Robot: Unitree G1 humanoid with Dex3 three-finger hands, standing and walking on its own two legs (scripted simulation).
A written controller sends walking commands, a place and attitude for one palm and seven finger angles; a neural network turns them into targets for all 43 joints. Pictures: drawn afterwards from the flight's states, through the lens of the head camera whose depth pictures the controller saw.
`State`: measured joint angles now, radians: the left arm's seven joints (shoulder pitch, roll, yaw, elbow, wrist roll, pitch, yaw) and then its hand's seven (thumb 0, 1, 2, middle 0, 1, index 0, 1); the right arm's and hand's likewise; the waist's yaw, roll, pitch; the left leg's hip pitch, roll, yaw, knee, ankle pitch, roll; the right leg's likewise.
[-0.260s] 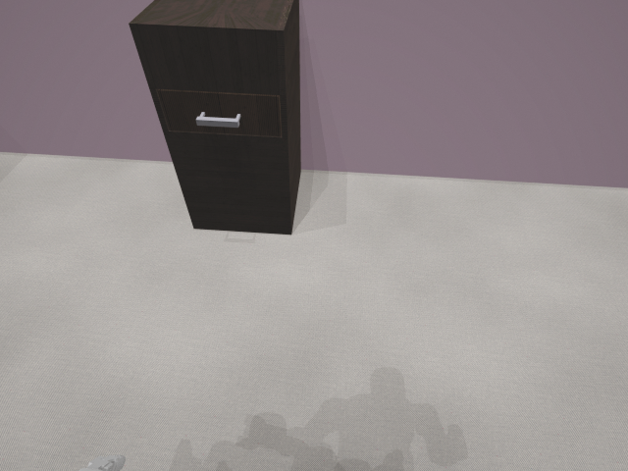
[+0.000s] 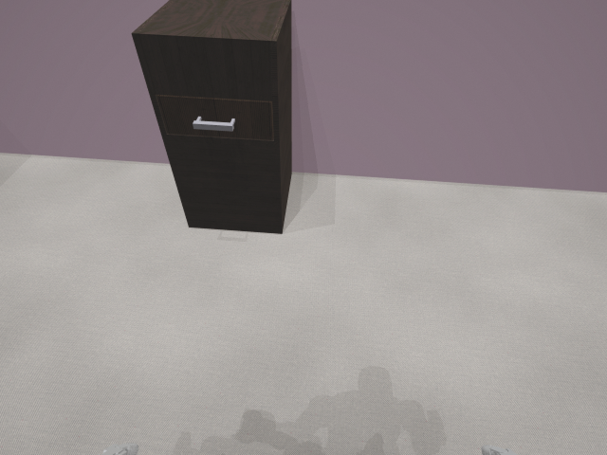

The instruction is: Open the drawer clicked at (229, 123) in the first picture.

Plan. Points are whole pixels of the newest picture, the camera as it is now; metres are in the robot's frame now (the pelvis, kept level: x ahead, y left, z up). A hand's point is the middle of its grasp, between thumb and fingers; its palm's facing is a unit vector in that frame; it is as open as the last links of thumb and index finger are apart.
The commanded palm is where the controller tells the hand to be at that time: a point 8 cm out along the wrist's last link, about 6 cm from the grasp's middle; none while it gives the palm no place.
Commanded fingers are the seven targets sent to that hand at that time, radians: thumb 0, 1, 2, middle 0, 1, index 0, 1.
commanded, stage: stand and wait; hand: left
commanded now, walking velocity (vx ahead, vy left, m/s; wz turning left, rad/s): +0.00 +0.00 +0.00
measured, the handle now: (214, 122) +1.16 +0.38 -0.20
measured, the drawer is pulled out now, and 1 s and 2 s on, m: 0.00 0.00 0.00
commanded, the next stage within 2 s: look at it before walking up in 0.66 s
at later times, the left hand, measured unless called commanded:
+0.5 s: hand out of the picture +0.05 +0.24 -0.15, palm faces -0.02 -0.94 -0.34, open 7.4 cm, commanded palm none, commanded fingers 0.00 0.90 0.90 -0.20 -0.30 -0.20 -0.30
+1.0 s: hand out of the picture +0.06 +0.23 -0.15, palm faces -0.03 -0.94 -0.33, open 7.3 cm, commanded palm none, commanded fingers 0.00 0.90 0.90 -0.20 -0.30 -0.20 -0.30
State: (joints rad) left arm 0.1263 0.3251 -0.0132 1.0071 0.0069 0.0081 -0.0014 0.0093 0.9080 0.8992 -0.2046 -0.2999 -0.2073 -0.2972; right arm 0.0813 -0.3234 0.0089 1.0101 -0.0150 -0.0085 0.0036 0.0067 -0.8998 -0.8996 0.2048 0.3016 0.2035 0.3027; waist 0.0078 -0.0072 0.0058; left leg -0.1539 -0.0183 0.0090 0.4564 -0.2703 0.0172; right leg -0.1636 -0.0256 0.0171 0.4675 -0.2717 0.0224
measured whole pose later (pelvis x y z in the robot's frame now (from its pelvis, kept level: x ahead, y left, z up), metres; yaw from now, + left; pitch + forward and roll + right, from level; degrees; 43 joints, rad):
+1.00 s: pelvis -0.02 -0.02 +0.01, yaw +0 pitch -2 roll +0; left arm 0.13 0.33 -0.01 1.08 0.01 0.00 0.00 0.01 0.91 0.90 -0.20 -0.30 -0.21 -0.30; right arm 0.12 -0.34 0.01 1.11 -0.01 -0.01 0.01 0.01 -0.90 -0.90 0.20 0.30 0.20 0.30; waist 0.00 0.00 0.03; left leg -0.15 0.01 0.00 0.38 -0.20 -0.01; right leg -0.16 0.00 0.01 0.40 -0.21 0.00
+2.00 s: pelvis +0.05 +0.07 +0.00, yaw +17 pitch +0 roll -1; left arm 0.27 0.24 0.06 1.01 0.03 0.01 -0.03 0.01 0.91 0.90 -0.20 -0.30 -0.20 -0.30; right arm 0.40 -0.15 -0.02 1.05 -0.01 -0.04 0.00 0.01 -0.90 -0.90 0.20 0.30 0.20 0.30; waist -0.02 -0.04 0.01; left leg -0.16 -0.04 0.06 0.43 -0.27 0.08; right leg -0.56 -0.11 -0.05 1.13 -0.26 0.06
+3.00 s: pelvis +0.35 +0.19 +0.00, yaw +25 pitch -2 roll -1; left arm 0.31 0.17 0.07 1.05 0.01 0.06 0.00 0.01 0.91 0.90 -0.20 -0.30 -0.20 -0.30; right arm 0.08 -0.12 -0.02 0.97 -0.02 -0.01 -0.01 0.00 -0.90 -0.90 0.20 0.30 0.20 0.30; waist 0.06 0.00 0.07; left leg -0.26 0.12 0.27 0.52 -0.21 0.05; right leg -0.42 -0.09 -0.10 1.01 -0.47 0.05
